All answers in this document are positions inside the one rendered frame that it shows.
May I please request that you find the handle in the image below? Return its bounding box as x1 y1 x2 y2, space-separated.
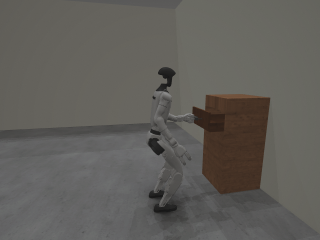
194 116 202 121

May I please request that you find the robot left hand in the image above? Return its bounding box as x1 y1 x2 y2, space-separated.
183 113 195 123

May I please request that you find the right robot upper arm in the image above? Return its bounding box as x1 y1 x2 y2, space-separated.
153 92 172 125

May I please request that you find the robot right hand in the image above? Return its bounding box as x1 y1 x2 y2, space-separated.
173 144 192 166

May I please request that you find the humanoid robot head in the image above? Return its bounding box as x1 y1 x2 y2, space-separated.
156 67 176 93

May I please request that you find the left robot forearm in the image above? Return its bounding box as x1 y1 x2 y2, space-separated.
167 113 184 122

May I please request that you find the cabinet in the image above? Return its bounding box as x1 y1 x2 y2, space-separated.
202 94 271 194

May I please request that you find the drawer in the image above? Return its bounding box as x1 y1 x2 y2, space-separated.
192 106 225 132

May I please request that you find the left robot foot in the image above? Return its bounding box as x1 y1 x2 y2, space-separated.
149 190 165 198

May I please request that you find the right robot forearm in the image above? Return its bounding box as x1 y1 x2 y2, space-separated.
156 117 179 148

